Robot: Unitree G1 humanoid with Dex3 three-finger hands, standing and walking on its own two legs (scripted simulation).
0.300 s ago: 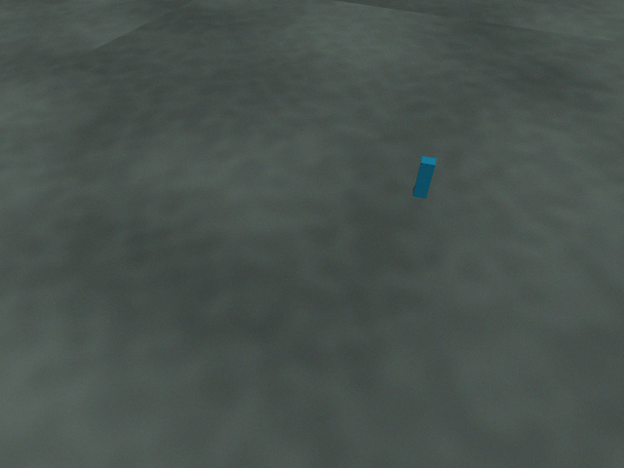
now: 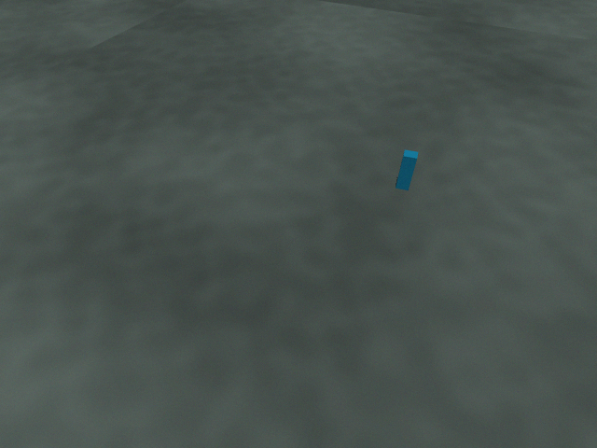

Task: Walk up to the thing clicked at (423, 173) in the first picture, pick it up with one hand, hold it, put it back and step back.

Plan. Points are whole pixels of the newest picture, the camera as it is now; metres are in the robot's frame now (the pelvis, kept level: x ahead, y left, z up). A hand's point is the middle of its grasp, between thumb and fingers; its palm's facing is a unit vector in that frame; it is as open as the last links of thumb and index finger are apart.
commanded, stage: stand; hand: left
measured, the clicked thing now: (406, 170) +1.42 -0.52 -0.68
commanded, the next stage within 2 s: walk up in 0.82 s
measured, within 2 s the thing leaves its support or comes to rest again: neither
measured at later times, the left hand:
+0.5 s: hand out of the picture +0.08 +0.25 -0.16, palm faces -0.01 -0.94 -0.33, open 7.3 cm
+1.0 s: hand out of the picture +0.11 +0.25 -0.15, palm faces -0.14 -0.93 -0.34, open 7.4 cm
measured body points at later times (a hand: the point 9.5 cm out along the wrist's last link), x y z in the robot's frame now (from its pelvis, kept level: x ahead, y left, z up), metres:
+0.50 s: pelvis +0.00 +0.00 +0.00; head +0.01 +0.00 +0.45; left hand +0.08 +0.29 -0.13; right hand +0.08 -0.30 -0.13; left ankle +0.00 +0.11 -0.75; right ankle -0.01 -0.13 -0.75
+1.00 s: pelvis +0.02 -0.03 -0.01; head +0.04 -0.03 +0.44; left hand +0.12 +0.29 -0.13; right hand +0.06 -0.36 -0.12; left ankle +0.00 +0.11 -0.75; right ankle +0.03 -0.17 -0.71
